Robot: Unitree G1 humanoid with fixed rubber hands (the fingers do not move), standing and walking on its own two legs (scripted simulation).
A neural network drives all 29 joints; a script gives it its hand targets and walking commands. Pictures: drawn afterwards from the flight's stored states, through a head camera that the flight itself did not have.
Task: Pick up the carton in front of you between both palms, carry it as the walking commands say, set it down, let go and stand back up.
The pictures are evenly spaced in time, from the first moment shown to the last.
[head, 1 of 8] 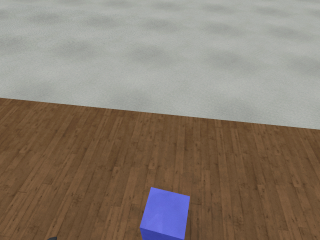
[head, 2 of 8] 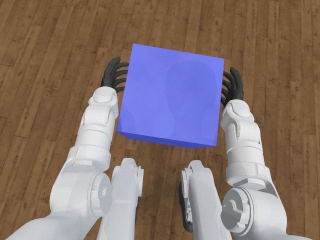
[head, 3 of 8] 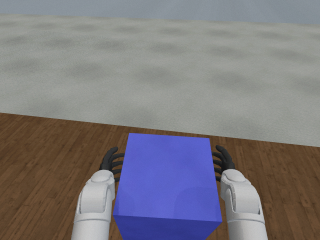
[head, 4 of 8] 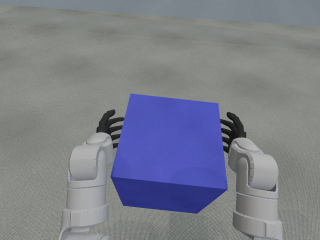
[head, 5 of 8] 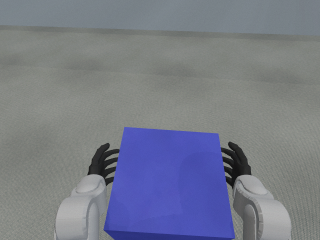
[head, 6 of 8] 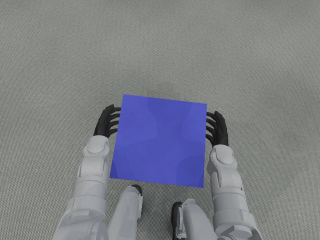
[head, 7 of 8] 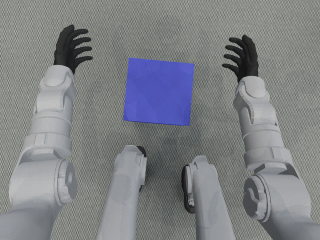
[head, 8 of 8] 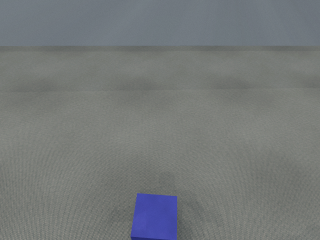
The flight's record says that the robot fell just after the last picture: no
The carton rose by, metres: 0.70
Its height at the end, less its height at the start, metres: -0.05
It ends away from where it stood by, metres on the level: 2.90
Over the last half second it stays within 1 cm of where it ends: yes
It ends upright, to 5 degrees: yes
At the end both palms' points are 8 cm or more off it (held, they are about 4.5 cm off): yes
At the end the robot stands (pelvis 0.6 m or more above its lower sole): yes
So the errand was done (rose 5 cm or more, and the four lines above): yes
